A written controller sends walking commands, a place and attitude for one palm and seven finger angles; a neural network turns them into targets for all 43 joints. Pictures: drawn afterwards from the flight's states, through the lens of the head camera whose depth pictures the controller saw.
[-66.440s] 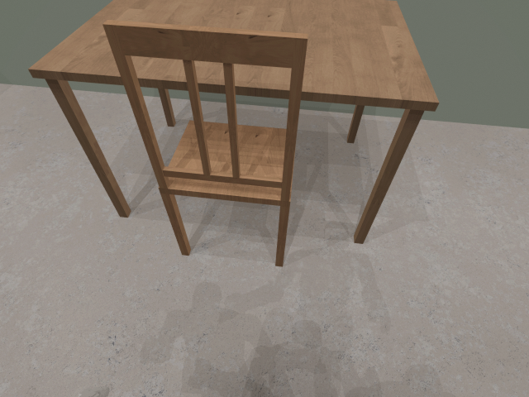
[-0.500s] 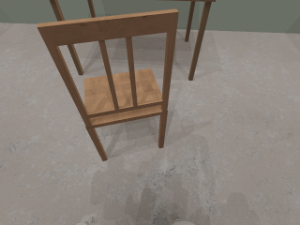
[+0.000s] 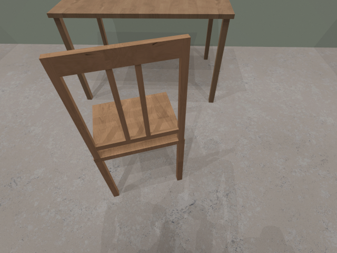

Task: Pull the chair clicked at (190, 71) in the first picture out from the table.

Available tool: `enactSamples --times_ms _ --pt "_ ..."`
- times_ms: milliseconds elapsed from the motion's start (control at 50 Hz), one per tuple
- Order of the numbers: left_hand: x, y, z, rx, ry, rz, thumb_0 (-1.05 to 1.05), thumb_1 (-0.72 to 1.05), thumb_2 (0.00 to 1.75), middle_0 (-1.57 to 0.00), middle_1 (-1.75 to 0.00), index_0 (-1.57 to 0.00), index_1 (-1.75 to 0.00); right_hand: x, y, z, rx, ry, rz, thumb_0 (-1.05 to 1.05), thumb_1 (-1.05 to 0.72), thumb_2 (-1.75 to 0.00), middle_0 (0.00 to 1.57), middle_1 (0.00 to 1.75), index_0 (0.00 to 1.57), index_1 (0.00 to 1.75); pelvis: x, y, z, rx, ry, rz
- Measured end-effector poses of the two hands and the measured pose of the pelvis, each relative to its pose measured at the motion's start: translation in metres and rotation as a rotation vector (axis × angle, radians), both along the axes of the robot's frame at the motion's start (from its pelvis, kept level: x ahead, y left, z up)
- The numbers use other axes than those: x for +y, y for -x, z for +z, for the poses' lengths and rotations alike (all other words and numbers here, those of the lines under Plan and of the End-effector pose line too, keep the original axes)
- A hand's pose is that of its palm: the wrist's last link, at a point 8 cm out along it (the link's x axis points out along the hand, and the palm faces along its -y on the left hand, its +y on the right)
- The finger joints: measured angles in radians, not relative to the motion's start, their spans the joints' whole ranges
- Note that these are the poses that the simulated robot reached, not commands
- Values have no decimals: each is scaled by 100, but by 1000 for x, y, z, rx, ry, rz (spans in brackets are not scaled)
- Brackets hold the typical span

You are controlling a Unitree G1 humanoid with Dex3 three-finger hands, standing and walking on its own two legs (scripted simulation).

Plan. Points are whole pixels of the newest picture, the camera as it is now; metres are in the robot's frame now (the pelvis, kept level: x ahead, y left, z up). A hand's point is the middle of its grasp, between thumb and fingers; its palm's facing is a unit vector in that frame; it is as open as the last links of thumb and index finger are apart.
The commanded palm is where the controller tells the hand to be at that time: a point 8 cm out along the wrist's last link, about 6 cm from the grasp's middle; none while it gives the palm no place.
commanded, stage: let the arm hang, fingers relaxed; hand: left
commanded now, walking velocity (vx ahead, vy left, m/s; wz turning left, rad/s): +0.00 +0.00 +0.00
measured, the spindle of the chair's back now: (119, 109) +0.61 +0.22 -0.07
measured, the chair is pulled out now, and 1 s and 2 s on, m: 0.68 0.68 0.68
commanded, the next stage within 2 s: look to check the result in 0.20 s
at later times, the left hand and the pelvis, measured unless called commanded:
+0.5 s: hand out of the picture +0.03 +0.20 -0.17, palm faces +0.02 -0.98 -0.21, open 7.3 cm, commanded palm none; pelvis +0.02 +0.02 +0.00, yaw -1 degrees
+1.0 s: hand out of the picture +0.04 +0.21 -0.18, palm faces +0.02 -0.98 -0.21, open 7.3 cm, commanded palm none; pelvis +0.03 +0.04 +0.00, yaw -1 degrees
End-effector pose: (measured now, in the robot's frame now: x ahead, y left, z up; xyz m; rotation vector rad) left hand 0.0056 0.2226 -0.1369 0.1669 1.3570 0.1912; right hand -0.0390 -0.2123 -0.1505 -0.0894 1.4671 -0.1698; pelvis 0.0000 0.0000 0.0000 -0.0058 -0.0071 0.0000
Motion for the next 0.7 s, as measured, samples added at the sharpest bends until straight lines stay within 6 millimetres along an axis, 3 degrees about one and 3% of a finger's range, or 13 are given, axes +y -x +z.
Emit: enactSamples --times_ms 320,700 --pt "11 -8 -5 28 18 -8 1 92 90 -20 -30 -20 -30 20 -13 0 -1 4 -9 0 -91 -89 20 30 20 30 14 -12 0 -10 6 -9" --pt "30 -22 -7 30 21 -14 1 92 90 -20 -30 -20 -30 37 -16 1 17 14 -19 0 -91 -89 20 30 20 30 32 -21 -1 -11 9 -14"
